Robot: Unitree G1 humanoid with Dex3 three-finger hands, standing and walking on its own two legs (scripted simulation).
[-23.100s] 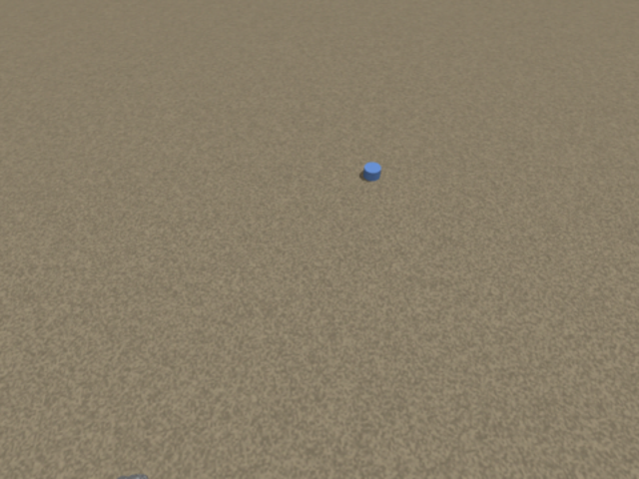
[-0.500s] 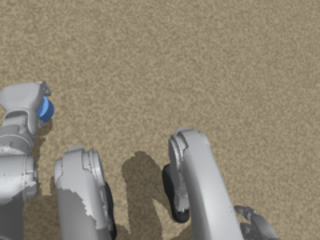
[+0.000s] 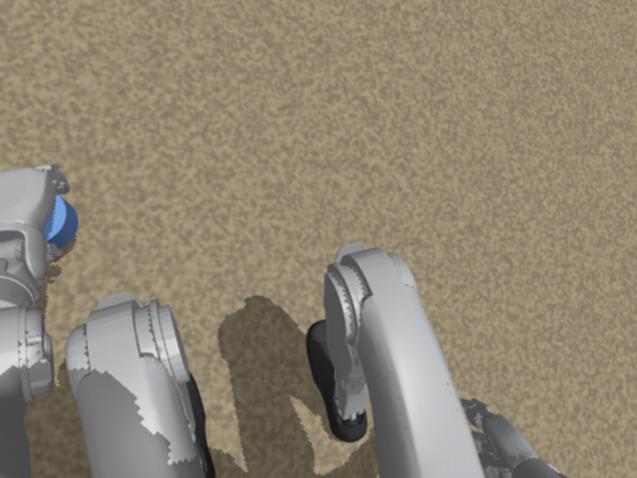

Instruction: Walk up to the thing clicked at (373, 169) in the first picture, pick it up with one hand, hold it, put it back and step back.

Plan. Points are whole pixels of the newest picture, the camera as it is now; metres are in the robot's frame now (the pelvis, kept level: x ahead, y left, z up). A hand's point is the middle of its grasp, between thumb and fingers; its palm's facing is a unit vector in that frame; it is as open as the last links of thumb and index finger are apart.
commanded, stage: rest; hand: left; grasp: from above
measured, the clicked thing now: (38, 219) +0.44 +0.29 -0.24
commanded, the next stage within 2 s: open in 1.18 s
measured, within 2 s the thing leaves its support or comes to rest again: neither
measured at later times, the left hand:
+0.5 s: hand (49, 219) +0.44 +0.28 -0.24, palm faces -0.44 -0.14 -0.89, open 9.8 cm
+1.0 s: hand (55, 222) +0.44 +0.28 -0.26, palm faces -0.43 -0.11 -0.90, open 9.7 cm
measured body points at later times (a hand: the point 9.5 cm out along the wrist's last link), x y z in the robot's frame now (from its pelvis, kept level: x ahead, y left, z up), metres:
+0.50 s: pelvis +0.00 +0.00 -0.02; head +0.27 +0.08 +0.34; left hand +0.46 +0.28 -0.19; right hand +0.04 -0.27 -0.10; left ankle +0.07 +0.13 -0.28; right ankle +0.10 -0.12 -0.28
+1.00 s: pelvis +0.00 +0.01 -0.02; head +0.26 +0.11 +0.33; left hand +0.46 +0.28 -0.21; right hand +0.03 -0.25 -0.09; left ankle +0.07 +0.13 -0.28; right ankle +0.10 -0.12 -0.28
